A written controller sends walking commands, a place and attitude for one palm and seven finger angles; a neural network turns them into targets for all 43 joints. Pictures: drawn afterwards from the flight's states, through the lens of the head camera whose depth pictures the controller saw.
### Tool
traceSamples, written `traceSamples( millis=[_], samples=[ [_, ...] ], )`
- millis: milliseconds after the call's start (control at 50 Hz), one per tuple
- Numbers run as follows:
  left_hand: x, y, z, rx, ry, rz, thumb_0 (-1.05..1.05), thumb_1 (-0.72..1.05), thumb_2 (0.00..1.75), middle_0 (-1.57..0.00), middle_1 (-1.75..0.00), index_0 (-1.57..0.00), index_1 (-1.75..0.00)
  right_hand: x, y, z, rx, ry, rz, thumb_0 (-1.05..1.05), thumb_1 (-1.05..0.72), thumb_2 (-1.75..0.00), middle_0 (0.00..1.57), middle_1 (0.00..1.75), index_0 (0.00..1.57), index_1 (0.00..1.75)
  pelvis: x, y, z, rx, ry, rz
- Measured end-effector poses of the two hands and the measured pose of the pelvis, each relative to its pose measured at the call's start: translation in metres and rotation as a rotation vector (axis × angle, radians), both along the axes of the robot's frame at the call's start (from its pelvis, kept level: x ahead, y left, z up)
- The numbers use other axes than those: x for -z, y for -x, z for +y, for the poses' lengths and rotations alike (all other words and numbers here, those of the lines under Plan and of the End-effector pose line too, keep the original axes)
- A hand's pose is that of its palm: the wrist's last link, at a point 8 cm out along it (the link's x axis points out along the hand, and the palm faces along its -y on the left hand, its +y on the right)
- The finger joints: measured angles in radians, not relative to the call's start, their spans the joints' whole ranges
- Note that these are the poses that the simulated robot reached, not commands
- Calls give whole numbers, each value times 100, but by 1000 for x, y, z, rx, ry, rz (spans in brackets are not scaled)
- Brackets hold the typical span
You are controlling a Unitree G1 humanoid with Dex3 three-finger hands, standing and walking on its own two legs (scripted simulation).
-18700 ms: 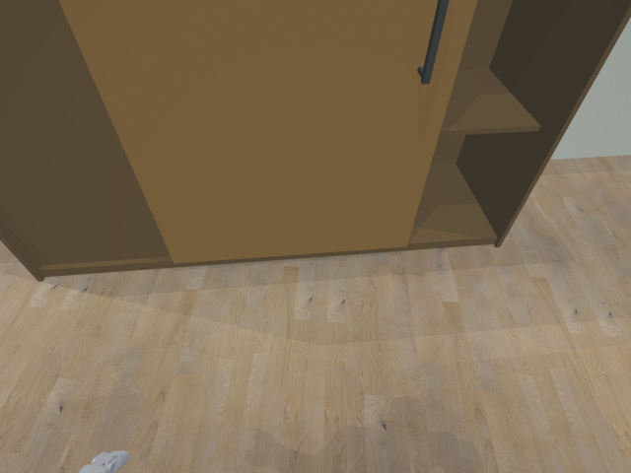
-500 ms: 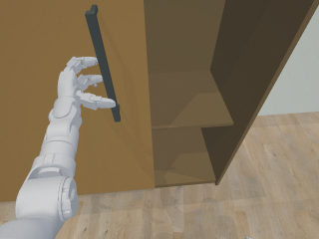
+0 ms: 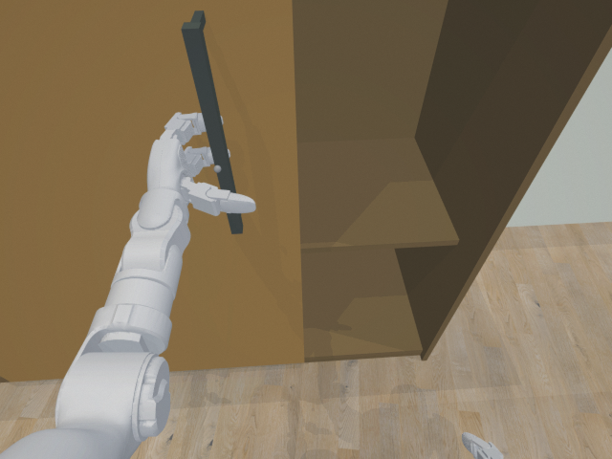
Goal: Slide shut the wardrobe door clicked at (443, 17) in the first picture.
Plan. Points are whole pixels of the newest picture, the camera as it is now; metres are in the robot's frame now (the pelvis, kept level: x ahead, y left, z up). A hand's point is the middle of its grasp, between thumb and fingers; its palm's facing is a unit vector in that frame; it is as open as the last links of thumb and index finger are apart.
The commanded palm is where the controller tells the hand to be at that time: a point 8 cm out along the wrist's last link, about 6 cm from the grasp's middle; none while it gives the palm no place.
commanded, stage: slide the fingers in behind the handle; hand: left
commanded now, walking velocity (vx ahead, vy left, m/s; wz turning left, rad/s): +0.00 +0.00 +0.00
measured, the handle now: (221, 142) +0.49 +0.13 +0.17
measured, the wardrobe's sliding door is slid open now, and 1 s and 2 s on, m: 0.40 0.40 0.40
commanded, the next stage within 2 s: grip the handle and tug to test in 1.14 s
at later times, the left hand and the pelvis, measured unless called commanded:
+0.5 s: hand (234, 165) +0.45 +0.11 +0.16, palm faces +0.06 -1.00 +0.01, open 14.0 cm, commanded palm +0.42 +0.16 +0.16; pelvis +0.01 -0.01 +0.00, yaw +0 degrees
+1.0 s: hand (240, 165) +0.45 +0.10 +0.16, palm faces +0.09 -1.00 +0.01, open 14.0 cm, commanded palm +0.42 +0.15 +0.16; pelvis +0.00 -0.01 +0.00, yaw +0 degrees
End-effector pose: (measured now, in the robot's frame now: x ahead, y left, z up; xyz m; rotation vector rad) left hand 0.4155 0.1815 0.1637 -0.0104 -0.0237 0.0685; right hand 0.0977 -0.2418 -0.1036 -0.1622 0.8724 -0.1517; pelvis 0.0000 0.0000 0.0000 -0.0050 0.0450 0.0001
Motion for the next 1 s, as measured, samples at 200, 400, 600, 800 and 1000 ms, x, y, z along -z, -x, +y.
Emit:
traceSamples(
  millis=[200, 400, 600, 800, 1000],
  samples=[
    [4, -7, -2, -28, -6, 30, -1, -50, 30, -30, -120, -30, -120, 2, 4, -6, 13, -3, 32, 1, -91, -90, 20, 30, 20, 30, 0, -4, -8, 4, 0, 1],
    [3, -7, -9, -13, 1, 13, -1, -50, 30, -29, -121, -30, -120, 5, 13, -18, 23, 11, 73, 1, -91, -90, 20, 30, 20, 30, -1, -6, -12, -3, 0, 5],
    [3, -9, -28, -4, 12, 26, -1, -50, 30, -30, -121, -30, -120, 4, 8, -20, 31, -1, 43, 1, -91, -90, 20, 30, 20, 30, -1, -6, -15, 6, -3, 3],
    [2, -9, -26, -22, -9, 20, -1, -50, 30, -30, -120, -30, -120, 4, 8, -17, 23, -6, 47, 1, -91, -90, 20, 30, 20, 30, -1, -3, -16, 5, -3, 2],
    [2, -9, -29, -17, 2, 25, -1, -50, 30, -30, -120, -30, -120, 6, 12, -15, 21, -7, 58, 1, -91, -90, 20, 30, 20, 30, -1, -3, -14, 2, -3, 3]
  ],
)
